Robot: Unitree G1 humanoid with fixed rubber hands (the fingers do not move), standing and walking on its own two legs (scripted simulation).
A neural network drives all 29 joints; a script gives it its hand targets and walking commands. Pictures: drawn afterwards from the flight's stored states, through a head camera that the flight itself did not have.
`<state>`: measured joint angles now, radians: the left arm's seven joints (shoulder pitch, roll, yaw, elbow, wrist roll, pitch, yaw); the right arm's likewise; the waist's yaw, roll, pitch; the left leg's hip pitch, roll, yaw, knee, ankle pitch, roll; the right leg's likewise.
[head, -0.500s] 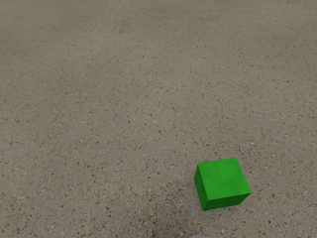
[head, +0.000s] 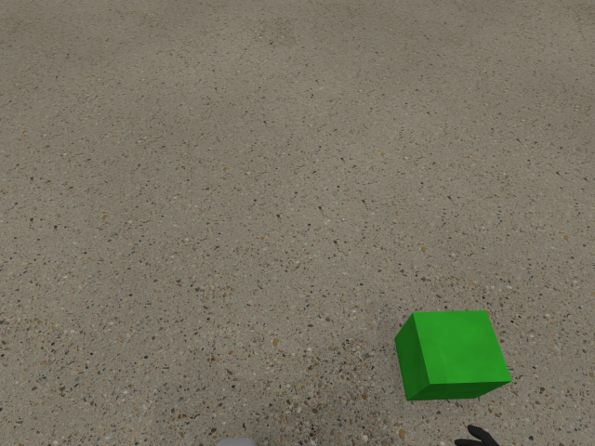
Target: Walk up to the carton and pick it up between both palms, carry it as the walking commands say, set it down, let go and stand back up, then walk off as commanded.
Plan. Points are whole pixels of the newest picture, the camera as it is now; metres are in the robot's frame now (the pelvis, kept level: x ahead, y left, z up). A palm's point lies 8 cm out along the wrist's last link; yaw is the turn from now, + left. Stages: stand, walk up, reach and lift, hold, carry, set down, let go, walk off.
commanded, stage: walk off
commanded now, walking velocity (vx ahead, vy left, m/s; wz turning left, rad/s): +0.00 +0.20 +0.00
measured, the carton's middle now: (445, 356) +0.41 -0.42 -0.65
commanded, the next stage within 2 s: stand in 0.26 s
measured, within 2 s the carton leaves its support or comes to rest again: neither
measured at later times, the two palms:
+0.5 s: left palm out of the picture +0.04 +0.29 -0.12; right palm out of the picture +0.02 -0.15 -0.15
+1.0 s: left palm out of the picture +0.01 +0.33 -0.14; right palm out of the picture +0.00 -0.09 -0.13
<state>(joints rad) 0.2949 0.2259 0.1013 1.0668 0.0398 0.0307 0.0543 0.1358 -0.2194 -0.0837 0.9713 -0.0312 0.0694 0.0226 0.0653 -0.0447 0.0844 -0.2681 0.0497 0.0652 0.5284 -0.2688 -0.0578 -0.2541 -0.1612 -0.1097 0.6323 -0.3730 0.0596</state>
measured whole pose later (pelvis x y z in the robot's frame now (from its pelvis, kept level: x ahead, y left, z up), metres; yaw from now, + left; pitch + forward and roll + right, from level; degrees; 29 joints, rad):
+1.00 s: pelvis +0.01 +0.12 +0.02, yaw -1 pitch -2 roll -1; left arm 0.24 0.15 0.03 1.16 0.01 0.01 0.04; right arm 0.27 -0.11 -0.03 1.16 -0.01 0.00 -0.05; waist 0.01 -0.01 0.05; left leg -0.12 0.04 0.02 0.41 -0.24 -0.02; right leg -0.07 -0.03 -0.12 0.35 -0.24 0.01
